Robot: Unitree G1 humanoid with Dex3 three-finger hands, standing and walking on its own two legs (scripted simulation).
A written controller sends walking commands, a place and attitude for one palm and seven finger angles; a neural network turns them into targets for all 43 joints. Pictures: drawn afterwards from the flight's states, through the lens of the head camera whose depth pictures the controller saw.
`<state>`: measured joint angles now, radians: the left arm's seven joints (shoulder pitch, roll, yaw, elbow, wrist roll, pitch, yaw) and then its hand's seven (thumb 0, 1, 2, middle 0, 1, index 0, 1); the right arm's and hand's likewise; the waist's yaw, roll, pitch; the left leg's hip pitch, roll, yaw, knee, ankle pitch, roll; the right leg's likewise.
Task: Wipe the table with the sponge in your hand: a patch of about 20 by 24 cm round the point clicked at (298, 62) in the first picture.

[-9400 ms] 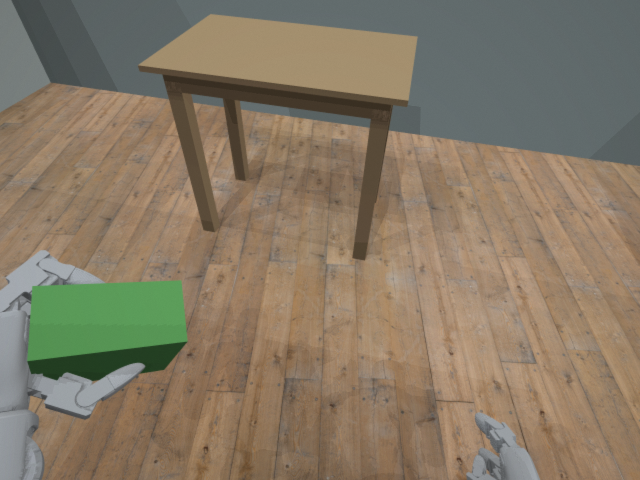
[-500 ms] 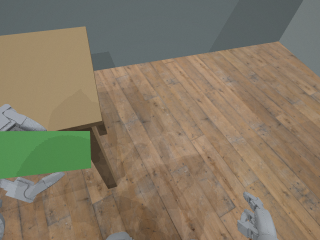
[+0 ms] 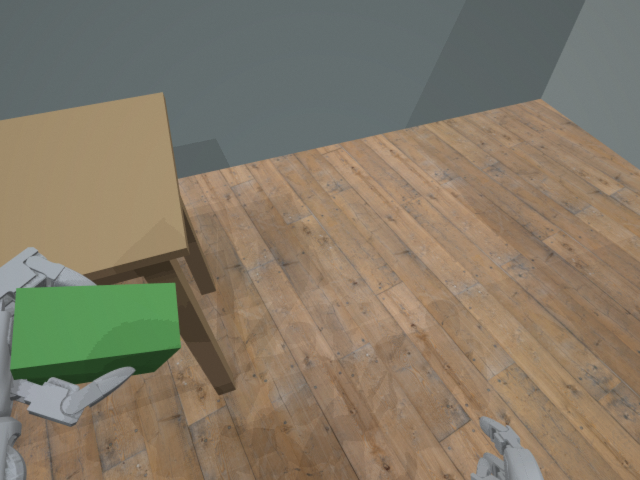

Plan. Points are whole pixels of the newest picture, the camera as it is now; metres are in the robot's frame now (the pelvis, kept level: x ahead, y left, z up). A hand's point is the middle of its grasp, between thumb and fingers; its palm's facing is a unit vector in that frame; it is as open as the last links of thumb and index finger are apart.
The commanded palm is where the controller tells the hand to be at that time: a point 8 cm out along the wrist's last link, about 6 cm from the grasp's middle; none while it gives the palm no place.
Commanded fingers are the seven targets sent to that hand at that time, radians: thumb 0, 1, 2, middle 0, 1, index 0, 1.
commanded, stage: come to a stop and stand still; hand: left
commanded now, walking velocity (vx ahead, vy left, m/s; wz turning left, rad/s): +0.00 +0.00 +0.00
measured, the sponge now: (120, 335) +0.22 +0.20 +0.14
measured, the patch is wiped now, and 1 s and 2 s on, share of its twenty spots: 0.00 0.00 0.00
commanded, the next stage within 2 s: look again from close up in 1.60 s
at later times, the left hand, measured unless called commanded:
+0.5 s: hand (39, 414) +0.15 +0.23 +0.16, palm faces +0.40 -0.82 -0.40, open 10.2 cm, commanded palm +0.10 +0.28 +0.18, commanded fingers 0.00 0.10 1.30 -1.20 -1.60 -1.20 -1.60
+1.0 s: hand (1, 422) +0.14 +0.26 +0.16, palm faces +0.40 -0.82 -0.41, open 10.2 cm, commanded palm +0.09 +0.30 +0.18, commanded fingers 0.00 0.10 1.30 -1.20 -1.60 -1.20 -1.60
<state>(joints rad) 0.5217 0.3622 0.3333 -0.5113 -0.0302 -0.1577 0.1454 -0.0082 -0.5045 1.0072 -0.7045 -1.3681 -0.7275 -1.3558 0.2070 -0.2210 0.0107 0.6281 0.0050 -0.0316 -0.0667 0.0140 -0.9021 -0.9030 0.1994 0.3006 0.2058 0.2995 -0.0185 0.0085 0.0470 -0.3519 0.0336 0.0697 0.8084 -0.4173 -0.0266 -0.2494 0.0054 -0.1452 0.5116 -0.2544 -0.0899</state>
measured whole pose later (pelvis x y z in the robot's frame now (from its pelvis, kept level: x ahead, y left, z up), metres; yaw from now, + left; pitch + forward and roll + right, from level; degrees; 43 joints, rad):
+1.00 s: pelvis -0.06 +0.02 +0.00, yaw +0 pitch -2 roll +0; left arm 0.48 0.34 0.30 -0.46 0.00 -0.18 0.16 -0.01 -0.51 1.01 -0.71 -1.37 -0.73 -1.36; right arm 0.24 -0.21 0.02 0.62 0.00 -0.06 -0.06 0.01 -0.90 -0.90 0.20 0.30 0.21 0.30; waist 0.01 0.02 0.02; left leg -0.26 0.01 0.06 0.55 -0.27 0.02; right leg -0.32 0.01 -0.13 0.47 -0.13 -0.06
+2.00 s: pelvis -0.02 +0.04 +0.00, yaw -1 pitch +0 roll -1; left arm 0.46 0.35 0.33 -0.48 -0.02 -0.25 0.12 -0.01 -0.50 1.01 -0.71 -1.37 -0.73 -1.36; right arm 0.27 -0.22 0.03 0.58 0.00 -0.13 0.00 0.01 -0.90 -0.90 0.20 0.30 0.21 0.30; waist -0.02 -0.04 0.06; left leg -0.20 0.00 0.08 0.50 -0.31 0.04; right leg -0.27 0.01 -0.10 0.44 -0.17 -0.03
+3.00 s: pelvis +0.02 +0.18 -0.02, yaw -8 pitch -3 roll +0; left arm 0.46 0.33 0.37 -0.58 -0.02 -0.22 0.12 -0.01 -0.50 1.01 -0.71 -1.37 -0.73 -1.36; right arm 0.20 -0.24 0.00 0.60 0.00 -0.05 -0.01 0.01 -0.90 -0.90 0.20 0.30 0.21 0.30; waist 0.04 -0.03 0.07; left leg -0.41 0.09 -0.05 0.82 -0.40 -0.01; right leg -0.32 -0.10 0.02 0.68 -0.32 0.04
